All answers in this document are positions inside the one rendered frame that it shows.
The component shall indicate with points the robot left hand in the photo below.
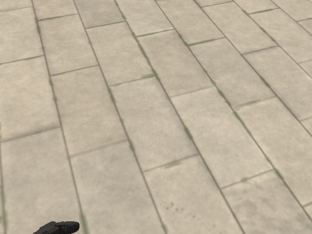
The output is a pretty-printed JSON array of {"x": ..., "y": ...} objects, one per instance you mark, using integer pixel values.
[{"x": 63, "y": 227}]

